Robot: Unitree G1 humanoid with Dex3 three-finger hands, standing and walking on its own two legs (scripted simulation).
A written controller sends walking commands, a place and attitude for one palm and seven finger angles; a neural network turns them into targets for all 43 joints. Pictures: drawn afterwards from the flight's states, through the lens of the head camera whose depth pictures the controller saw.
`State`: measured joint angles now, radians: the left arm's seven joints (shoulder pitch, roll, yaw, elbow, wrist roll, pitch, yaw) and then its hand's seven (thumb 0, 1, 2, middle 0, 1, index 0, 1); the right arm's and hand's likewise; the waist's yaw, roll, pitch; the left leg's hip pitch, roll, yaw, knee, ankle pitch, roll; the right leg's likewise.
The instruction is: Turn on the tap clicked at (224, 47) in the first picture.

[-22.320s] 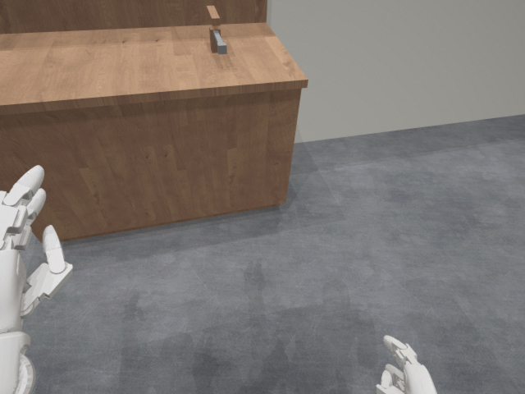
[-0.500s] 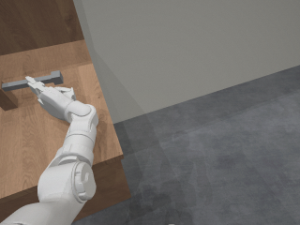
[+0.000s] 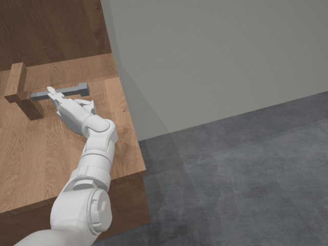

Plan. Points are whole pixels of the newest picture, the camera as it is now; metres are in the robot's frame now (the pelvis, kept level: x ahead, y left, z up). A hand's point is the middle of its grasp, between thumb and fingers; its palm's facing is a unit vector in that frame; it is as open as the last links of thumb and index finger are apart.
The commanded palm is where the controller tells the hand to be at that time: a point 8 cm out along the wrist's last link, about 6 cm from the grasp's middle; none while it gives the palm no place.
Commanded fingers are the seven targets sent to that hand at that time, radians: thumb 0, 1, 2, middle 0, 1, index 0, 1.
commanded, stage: lift the hand up off the lever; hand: left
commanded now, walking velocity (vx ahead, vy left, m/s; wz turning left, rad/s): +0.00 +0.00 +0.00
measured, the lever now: (84, 89) +0.54 +0.23 +0.08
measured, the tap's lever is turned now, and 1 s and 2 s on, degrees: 86 86 86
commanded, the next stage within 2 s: draw the hand back beside the body in 1.60 s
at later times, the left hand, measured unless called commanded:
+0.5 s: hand (86, 102) +0.45 +0.19 +0.11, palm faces +0.81 -0.59 -0.09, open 7.8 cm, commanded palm +0.39 +0.21 +0.12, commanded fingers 0.00 0.90 0.90 -0.15 -0.15 -0.15 -0.15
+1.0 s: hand (83, 98) +0.43 +0.19 +0.14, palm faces +0.80 -0.59 -0.09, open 7.8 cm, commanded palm +0.38 +0.20 +0.14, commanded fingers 0.00 0.90 0.90 -0.15 -0.15 -0.15 -0.15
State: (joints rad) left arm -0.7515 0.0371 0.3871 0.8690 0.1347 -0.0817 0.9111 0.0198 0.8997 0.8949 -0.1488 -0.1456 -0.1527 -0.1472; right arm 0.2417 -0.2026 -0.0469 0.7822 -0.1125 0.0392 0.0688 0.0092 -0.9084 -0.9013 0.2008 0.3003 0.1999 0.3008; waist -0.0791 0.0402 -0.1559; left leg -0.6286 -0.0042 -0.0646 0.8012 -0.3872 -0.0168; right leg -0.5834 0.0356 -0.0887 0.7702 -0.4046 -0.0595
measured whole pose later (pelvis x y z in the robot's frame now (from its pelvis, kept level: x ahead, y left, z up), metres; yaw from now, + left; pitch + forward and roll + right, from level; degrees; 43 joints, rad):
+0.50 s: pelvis -0.01 +0.00 +0.01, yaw +0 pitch +11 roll -1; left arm -0.77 0.07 0.41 0.86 0.11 -0.03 0.91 0.02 0.90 0.89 -0.15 -0.15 -0.15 -0.15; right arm 0.28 -0.21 -0.05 0.81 -0.10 0.03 0.05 0.01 -0.91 -0.90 0.20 0.30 0.20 0.30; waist -0.09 0.04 -0.14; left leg -0.58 0.00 -0.06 0.76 -0.35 -0.01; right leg -0.54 0.04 -0.08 0.72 -0.37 -0.06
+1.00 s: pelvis -0.01 +0.00 +0.01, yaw +0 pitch +8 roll -1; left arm -0.73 0.02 0.35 0.73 0.11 0.06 0.91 0.02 0.90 0.89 -0.15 -0.15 -0.15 -0.15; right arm 0.22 -0.20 -0.04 0.80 -0.09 0.04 0.05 0.01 -0.91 -0.90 0.20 0.30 0.20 0.30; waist -0.05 0.04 -0.13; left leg -0.51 -0.01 -0.05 0.70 -0.34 -0.01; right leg -0.47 0.03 -0.07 0.68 -0.35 -0.05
